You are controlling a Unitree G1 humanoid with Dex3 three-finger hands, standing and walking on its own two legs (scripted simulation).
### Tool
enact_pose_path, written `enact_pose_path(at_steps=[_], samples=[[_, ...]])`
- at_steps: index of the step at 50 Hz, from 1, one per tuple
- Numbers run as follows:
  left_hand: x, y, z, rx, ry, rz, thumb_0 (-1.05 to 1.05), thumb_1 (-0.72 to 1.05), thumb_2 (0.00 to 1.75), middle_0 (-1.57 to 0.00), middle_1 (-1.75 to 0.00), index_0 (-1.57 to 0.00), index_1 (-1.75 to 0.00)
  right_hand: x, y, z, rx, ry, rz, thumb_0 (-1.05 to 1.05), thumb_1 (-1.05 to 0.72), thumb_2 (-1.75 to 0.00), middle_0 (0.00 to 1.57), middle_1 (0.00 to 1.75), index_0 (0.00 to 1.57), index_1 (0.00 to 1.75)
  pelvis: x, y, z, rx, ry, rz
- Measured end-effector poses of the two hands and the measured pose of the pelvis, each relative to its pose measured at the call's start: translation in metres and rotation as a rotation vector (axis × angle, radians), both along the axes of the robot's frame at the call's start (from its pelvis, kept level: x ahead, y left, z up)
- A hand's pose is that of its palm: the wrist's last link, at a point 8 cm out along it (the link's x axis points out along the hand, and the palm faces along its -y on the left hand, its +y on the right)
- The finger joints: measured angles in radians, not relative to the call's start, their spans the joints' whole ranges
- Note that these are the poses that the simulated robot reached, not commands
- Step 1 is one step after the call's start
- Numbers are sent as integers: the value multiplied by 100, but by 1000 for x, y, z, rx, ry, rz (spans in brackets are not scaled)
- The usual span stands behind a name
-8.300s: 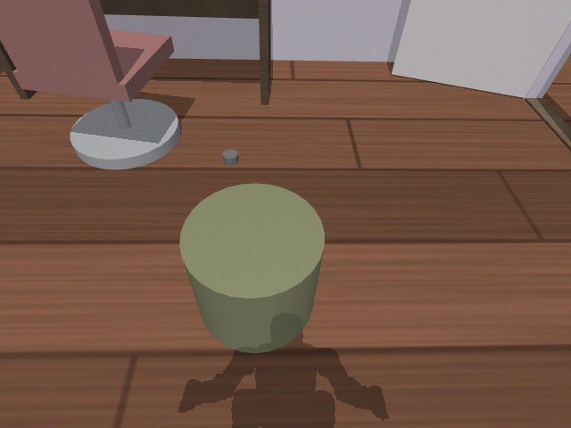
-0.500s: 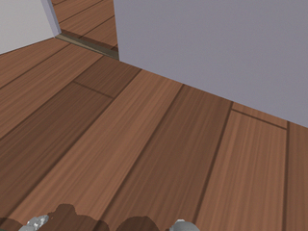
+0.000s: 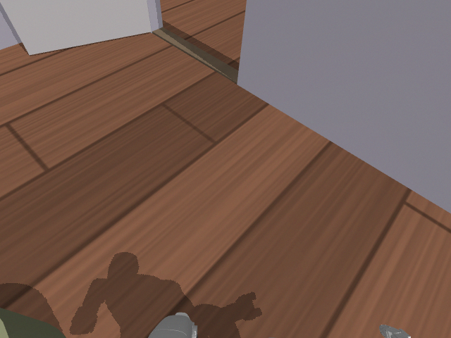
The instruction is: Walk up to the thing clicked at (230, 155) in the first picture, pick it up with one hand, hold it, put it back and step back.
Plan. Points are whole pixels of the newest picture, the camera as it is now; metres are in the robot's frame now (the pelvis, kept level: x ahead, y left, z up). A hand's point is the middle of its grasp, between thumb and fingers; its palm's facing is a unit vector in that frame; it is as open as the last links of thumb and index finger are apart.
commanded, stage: walk up
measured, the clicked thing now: out of the picture +0.36 +1.43 -0.73
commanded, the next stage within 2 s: stand in 0.80 s
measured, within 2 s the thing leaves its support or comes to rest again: neither
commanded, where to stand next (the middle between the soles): +0.07 +0.00 m, yaw +5 degrees
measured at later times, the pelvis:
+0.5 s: pelvis +0.02 -0.01 +0.01, yaw +4 degrees
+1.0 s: pelvis +0.03 -0.02 +0.03, yaw +5 degrees
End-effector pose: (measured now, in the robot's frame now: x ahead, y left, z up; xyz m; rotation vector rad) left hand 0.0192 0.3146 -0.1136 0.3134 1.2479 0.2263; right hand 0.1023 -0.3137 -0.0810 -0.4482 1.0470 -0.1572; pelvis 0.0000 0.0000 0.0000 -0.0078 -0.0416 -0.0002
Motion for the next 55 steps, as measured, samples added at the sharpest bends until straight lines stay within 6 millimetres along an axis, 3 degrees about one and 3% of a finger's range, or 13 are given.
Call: enact_pose_path(at_steps=[7,12,16,21,32,39,55], samples=[[25,-13,-6,-22,-34,6,1,91,90,-21,-30,-20,-30,41,11,2,24,-65,33,0,-90,-89,21,30,20,30,9,-6,0,-4,4,20],[24,-20,-1,14,-42,12,0,91,90,-21,-30,-21,-30,55,7,-11,67,-60,21,0,-90,-89,21,30,20,30,12,-16,-3,-16,0,40],[25,-15,6,35,-36,20,1,91,89,-21,-30,-21,-30,52,5,-17,78,-18,11,0,-90,-89,21,30,20,30,16,-15,-1,0,5,58],[38,-5,10,49,-58,33,1,90,90,-21,-30,-21,-30,35,3,-25,66,57,0,0,-90,-89,21,30,20,30,16,-12,0,-3,0,67],[59,-8,17,31,-78,31,1,91,90,-21,-30,-21,-30,17,4,-20,74,147,-20,0,-90,-89,21,30,20,30,20,-15,12,-13,3,93],[64,-16,18,9,-86,49,1,91,90,-21,-30,-21,-30,24,2,-12,67,149,-9,0,-90,-89,21,30,20,30,22,-18,17,-18,9,106],[53,-41,18,-35,12,56,1,91,90,-21,-30,-21,-30,50,2,-2,91,103,-31,0,-90,-89,21,30,20,30,35,-26,30,-3,0,74]])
